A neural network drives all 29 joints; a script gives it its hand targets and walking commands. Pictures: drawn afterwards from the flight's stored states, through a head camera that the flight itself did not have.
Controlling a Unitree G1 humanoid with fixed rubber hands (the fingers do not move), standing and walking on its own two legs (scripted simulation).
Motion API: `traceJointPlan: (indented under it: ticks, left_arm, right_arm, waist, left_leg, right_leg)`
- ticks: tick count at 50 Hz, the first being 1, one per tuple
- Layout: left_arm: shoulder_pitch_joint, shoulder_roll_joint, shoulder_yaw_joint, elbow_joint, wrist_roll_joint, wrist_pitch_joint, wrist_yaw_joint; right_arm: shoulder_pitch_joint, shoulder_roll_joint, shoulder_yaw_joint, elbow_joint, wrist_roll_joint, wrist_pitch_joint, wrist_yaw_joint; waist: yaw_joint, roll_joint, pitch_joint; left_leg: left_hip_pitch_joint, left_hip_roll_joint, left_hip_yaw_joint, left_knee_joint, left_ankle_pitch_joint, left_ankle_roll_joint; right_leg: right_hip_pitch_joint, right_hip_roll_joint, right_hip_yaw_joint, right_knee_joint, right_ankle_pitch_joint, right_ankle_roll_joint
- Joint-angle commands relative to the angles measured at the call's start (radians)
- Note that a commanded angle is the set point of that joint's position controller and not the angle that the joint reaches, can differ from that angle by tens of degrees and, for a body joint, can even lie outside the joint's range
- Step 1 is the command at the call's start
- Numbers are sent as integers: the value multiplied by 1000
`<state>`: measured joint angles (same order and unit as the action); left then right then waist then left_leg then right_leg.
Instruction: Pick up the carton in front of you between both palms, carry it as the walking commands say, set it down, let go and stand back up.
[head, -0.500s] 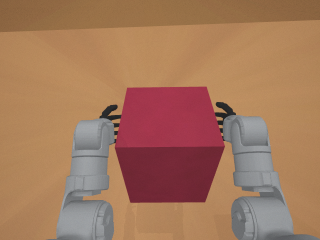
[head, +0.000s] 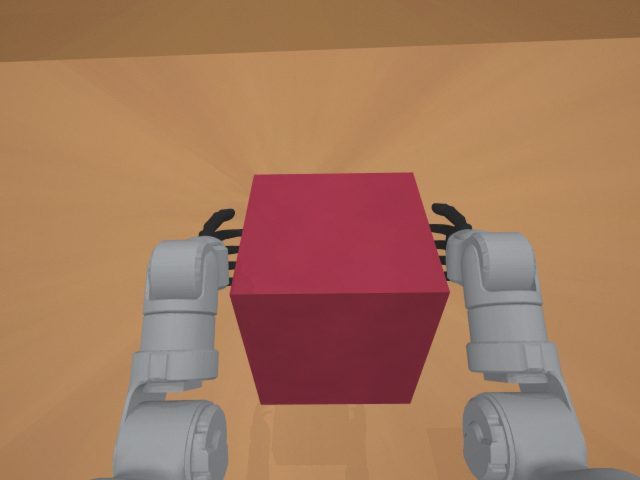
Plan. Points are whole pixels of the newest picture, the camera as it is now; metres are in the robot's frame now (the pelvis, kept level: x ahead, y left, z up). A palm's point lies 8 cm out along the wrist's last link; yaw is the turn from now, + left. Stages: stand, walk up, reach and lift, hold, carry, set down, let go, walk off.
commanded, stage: carry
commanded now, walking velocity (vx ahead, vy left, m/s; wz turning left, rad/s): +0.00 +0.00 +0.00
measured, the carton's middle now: (334, 292) +0.35 +0.00 +0.05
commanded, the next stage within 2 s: none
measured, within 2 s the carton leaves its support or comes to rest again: neither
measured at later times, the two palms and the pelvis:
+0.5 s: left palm (210, 262) +0.34 +0.15 +0.13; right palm (459, 256) +0.34 -0.15 +0.13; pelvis +0.00 +0.00 +0.00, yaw +0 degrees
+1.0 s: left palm (210, 200) +0.39 +0.15 +0.18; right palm (460, 187) +0.40 -0.15 +0.18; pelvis +0.04 -0.01 +0.00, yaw +1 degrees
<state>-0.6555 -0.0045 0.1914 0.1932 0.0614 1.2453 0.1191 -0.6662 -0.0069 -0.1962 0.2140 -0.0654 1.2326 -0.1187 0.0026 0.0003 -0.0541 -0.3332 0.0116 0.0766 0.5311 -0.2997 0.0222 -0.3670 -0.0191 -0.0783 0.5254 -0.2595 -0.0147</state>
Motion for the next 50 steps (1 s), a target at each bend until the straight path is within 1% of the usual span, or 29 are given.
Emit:
traceJointPlan:
  ticks: [1,33,34,35,36,37,38,40,41,42,43,44,45,46,47,48,49,50]
  left_arm:
    - [-766,-1119,-572,-140,-433,-43,-233]
    - [-765,-1119,-571,-138,-431,-44,-232]
    - [-774,-1117,-574,-145,-435,-44,-232]
    - [-790,-1115,-578,-159,-440,-44,-231]
    - [-814,-1114,-583,-177,-447,-43,-228]
    - [-839,-1111,-591,-196,-454,-40,-225]
    - [-865,-1106,-598,-216,-460,-36,-220]
    - [-889,-1087,-605,-243,-471,-24,-210]
    - [-895,-1070,-602,-252,-474,-15,-205]
    - [-902,-1048,-592,-259,-473,-8,-200]
    - [-884,-1032,-581,-244,-470,6,-195]
    - [-881,-1011,-570,-234,-465,18,-192]
    - [-866,-984,-554,-215,-457,31,-190]
    - [-853,-966,-535,-189,-449,44,-189]
    - [-847,-950,-520,-170,-442,55,-190]
    - [-853,-946,-509,-158,-440,63,-191]
    - [-875,-949,-501,-155,-438,67,-192]
    - [-901,-961,-495,-157,-441,70,-193]
  right_arm:
    - [-751,1138,571,-136,440,-30,239]
    - [-755,1142,571,-135,443,-33,239]
    - [-761,1142,574,-141,446,-33,239]
    - [-777,1142,579,-155,450,-33,238]
    - [-800,1141,585,-174,456,-32,235]
    - [-823,1138,590,-195,463,-29,232]
    - [-849,1131,595,-219,471,-25,227]
    - [-875,1103,597,-254,482,-11,215]
    - [-882,1083,595,-268,485,-2,209]
    - [-893,1053,585,-280,484,6,203]
    - [-890,1045,585,-273,485,21,197]
    - [-889,1029,580,-268,482,35,194]
    - [-893,1016,572,-254,478,50,192]
    - [-898,1000,556,-228,469,64,191]
    - [-897,990,539,-189,461,74,192]
    - [-884,990,523,-152,457,84,195]
    - [-876,998,507,-120,452,91,199]
    - [-875,1006,492,-92,449,94,202]
  waist:
    - [0,-4,-402]
    - [-1,-4,-406]
    - [-2,-4,-414]
    - [-3,1,-403]
    - [-6,7,-389]
    - [-9,14,-371]
    - [-13,31,-361]
    - [-22,88,-378]
    - [-21,116,-383]
    - [-13,125,-388]
    - [3,100,-390]
    - [20,20,-391]
    - [37,-120,-383]
    - [49,-238,-332]
    - [54,-237,-306]
    - [57,-182,-311]
    - [57,-148,-320]
    - [55,-135,-329]
  left_leg:
    - [119,113,-106,-82,44,23]
    - [112,112,-104,-83,34,23]
    - [111,109,-105,-94,-27,25]
    - [105,114,-109,-120,-137,22]
    - [92,107,-117,-136,-273,29]
    - [81,107,-133,-152,-376,40]
    - [87,119,-155,-165,-422,49]
    - [129,162,-210,-205,-434,63]
    - [135,184,-225,-217,-453,73]
    - [111,194,-215,-212,-480,80]
    - [55,179,-172,-182,-504,74]
    - [-23,136,-97,-95,-504,51]
    - [-117,63,3,90,-413,11]
    - [-236,-18,59,218,-249,-7]
    - [-301,-3,17,281,-236,0]
    - [-307,7,-3,287,-255,7]
    - [-285,8,0,245,-256,13]
    - [-227,-7,18,180,-233,17]
  right_leg:
    - [149,-114,112,-79,20,-30]
    - [143,-115,109,-77,11,-28]
    - [142,-109,107,-85,-56,-28]
    - [130,-109,107,-102,-166,-23]
    - [110,-94,101,-103,-295,-25]
    - [82,-80,94,-91,-380,-28]
    - [63,-68,79,-62,-391,-27]
    - [59,-28,15,32,-268,-19]
    - [67,-8,-19,66,-210,-20]
    - [101,1,-35,73,-184,-27]
    - [165,-3,-28,36,-196,-37]
    - [244,-42,41,-40,-264,-53]
    - [305,-155,246,-182,-432,-91]
    - [354,-256,450,-289,-517,-137]
    - [366,-305,508,-317,-532,-172]
    - [355,-312,501,-310,-506,-191]
    - [355,-303,450,-292,-433,-197]
    - [339,-272,372,-274,-345,-187]
